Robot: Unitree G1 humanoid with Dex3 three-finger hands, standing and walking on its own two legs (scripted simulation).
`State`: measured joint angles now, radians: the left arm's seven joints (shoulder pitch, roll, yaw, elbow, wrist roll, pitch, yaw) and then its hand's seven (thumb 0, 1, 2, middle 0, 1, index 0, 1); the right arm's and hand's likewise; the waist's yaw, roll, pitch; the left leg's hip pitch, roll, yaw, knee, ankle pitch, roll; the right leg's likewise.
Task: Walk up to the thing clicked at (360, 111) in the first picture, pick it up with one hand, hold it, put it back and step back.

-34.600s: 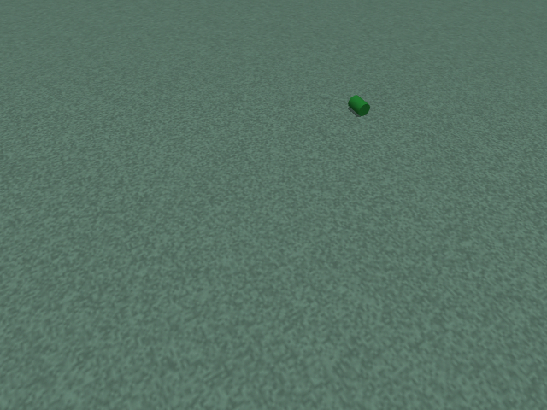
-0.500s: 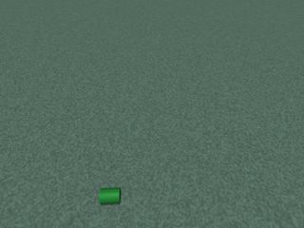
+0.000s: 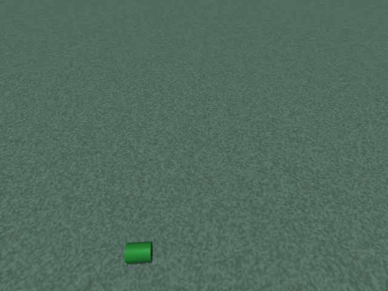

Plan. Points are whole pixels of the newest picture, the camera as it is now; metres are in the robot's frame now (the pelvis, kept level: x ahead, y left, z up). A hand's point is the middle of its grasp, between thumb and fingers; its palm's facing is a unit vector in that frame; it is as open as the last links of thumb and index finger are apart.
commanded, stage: stand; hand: left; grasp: from above
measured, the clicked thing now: (139, 252) +0.46 +0.25 -0.74
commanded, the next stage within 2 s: step back in 0.24 s
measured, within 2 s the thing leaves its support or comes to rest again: neither
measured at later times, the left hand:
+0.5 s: hand out of the picture +0.08 +0.27 -0.17, palm faces -0.05 -0.92 -0.40, open 7.4 cm
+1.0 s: hand out of the picture -0.04 +0.23 -0.15, palm faces +0.03 -0.90 -0.43, open 7.4 cm
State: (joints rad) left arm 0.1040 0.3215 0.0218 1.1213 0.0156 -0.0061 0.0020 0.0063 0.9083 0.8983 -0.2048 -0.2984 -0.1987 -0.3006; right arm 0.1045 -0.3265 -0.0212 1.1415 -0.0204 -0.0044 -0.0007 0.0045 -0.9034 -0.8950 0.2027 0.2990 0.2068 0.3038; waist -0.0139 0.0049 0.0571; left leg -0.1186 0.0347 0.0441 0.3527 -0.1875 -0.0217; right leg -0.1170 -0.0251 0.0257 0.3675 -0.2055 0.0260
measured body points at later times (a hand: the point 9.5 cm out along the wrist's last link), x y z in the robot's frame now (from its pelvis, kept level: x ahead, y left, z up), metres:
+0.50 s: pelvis -0.04 +0.00 -0.02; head +0.02 +0.00 +0.42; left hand +0.08 +0.31 -0.14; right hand +0.05 -0.33 -0.14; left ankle +0.00 +0.13 -0.75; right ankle +0.00 -0.13 -0.75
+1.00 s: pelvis -0.14 -0.04 -0.02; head -0.06 -0.06 +0.42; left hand -0.04 +0.27 -0.12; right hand -0.05 -0.36 -0.16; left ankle -0.20 +0.09 -0.69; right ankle -0.08 -0.14 -0.75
